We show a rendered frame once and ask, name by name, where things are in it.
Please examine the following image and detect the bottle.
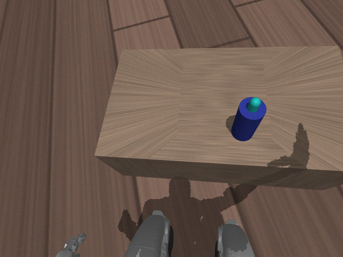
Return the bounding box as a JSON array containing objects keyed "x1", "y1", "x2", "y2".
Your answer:
[{"x1": 231, "y1": 97, "x2": 266, "y2": 141}]

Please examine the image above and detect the left robot hand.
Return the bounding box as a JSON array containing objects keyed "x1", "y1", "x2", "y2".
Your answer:
[{"x1": 56, "y1": 233, "x2": 86, "y2": 257}]

